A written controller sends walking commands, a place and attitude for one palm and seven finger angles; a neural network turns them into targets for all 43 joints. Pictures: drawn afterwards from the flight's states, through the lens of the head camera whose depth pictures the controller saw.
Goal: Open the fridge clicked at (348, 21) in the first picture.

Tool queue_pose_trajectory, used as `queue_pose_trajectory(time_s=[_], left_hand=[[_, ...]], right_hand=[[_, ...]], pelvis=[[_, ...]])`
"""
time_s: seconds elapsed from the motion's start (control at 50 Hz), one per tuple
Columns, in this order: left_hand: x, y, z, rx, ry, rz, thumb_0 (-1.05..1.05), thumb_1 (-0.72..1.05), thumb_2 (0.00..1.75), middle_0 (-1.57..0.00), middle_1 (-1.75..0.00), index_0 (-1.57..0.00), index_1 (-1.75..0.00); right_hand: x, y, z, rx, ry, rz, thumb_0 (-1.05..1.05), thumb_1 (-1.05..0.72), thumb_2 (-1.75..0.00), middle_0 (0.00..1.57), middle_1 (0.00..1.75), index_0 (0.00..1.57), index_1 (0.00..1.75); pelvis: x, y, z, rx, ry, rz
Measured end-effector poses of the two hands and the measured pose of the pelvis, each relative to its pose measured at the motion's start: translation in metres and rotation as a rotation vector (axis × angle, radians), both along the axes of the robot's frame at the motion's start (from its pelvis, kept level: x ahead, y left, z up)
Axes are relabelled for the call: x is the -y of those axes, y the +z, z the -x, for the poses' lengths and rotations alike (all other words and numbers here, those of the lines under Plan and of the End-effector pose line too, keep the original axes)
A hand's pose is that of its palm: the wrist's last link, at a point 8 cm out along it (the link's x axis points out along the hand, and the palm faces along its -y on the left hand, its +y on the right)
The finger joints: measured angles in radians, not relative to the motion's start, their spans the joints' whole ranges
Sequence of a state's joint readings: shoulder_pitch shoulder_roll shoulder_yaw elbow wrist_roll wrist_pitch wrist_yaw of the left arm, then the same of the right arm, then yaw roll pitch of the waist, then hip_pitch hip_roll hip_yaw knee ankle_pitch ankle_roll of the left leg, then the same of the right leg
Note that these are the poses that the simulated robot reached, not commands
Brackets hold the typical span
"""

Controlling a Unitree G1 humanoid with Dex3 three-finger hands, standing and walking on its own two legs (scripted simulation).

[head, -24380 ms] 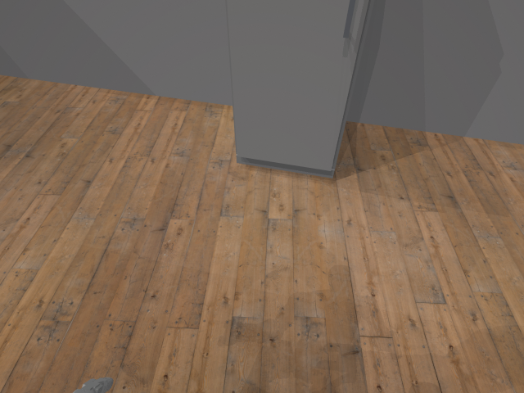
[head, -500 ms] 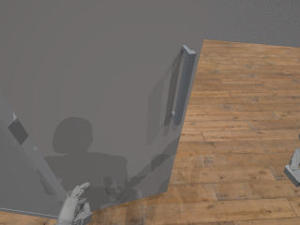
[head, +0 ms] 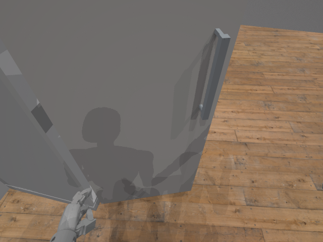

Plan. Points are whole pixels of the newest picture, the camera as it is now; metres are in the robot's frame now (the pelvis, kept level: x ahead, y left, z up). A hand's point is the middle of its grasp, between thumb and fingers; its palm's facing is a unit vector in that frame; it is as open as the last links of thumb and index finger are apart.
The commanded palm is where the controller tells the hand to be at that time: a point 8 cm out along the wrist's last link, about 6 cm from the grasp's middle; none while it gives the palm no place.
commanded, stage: step back with the hand held close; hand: right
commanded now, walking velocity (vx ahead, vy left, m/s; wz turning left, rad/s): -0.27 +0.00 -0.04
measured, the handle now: (210, 80) +0.50 -0.10 +0.16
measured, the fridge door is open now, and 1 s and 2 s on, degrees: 68 68 68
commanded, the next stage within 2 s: stop stepping back and stand still in 1.06 s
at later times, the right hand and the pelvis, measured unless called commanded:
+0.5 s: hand out of the picture +0.13 -0.28 +0.17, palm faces +0.52 +0.72 -0.45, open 7.4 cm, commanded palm +0.05 -0.31 +0.18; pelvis -0.06 +0.00 -0.02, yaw -4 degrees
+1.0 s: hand out of the picture +0.06 -0.29 +0.18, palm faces +0.49 +0.80 -0.36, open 7.4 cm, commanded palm +0.00 -0.31 +0.18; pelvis -0.15 -0.02 -0.01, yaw +3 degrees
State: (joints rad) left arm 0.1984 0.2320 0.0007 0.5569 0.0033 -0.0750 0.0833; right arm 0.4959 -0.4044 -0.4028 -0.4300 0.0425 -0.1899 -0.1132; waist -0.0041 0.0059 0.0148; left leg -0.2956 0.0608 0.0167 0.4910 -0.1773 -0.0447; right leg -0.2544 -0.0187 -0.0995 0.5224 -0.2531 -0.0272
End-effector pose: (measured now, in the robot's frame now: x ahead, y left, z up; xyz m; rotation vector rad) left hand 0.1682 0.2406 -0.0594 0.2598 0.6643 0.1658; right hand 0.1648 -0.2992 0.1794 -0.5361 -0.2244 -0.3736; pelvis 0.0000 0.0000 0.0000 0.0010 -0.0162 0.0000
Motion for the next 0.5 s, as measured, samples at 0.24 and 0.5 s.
queue_pose_trajectory(time_s=[0.24,0.5], left_hand=[[0.010,-0.017,0.049,-0.015,-0.031,0.003,0.01,0.91,0.90,-0.21,-0.30,-0.21,-0.30],[0.017,-0.024,0.083,-0.024,-0.056,-0.003,0.01,0.90,0.90,-0.21,-0.30,-0.21,-0.30]], right_hand=[[0.011,-0.001,0.049,0.113,-0.055,0.041,0.01,-0.89,-0.90,0.21,0.30,0.21,0.30],[0.017,0.004,0.082,0.178,-0.050,0.106,0.01,-0.89,-0.90,0.21,0.30,0.21,0.30]], pelvis=[[0.002,-0.014,0.038,0.012,-0.018,-0.009],[0.002,-0.021,0.064,0.009,-0.072,-0.028]])
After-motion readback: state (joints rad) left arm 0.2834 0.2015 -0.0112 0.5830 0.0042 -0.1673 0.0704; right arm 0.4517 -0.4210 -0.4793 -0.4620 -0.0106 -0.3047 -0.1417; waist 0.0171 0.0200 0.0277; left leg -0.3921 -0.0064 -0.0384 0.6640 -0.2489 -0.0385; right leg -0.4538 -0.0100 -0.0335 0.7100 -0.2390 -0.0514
